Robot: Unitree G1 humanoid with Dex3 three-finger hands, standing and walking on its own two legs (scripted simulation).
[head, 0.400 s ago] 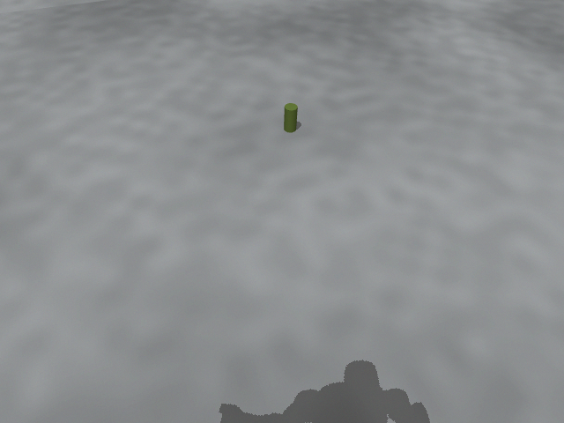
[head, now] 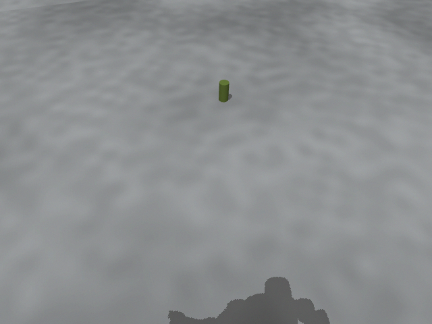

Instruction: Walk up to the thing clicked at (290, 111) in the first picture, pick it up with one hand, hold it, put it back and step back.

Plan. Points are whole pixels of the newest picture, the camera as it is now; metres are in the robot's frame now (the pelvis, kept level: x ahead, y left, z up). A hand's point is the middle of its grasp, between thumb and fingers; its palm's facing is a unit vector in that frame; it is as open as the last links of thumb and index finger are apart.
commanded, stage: stand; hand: left
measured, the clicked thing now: (223, 91) +1.77 -0.09 -0.71
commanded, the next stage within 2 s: walk up in 0.72 s
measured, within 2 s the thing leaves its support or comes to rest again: neither
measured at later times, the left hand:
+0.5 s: hand out of the picture +0.08 +0.25 -0.16, palm faces -0.03 -0.94 -0.34, open 7.4 cm
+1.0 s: hand out of the picture +0.16 +0.24 -0.14, palm faces -0.12 -0.91 -0.40, open 7.4 cm
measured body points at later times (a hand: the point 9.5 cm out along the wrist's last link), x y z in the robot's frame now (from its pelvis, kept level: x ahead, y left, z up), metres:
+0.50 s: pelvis +0.00 +0.00 +0.00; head +0.01 +0.00 +0.45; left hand +0.08 +0.30 -0.13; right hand +0.08 -0.30 -0.13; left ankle +0.00 +0.12 -0.75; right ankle +0.00 -0.13 -0.75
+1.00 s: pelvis +0.06 -0.05 -0.01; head +0.05 -0.06 +0.43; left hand +0.16 +0.29 -0.11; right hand +0.08 -0.39 -0.13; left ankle +0.00 +0.12 -0.75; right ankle +0.11 -0.20 -0.74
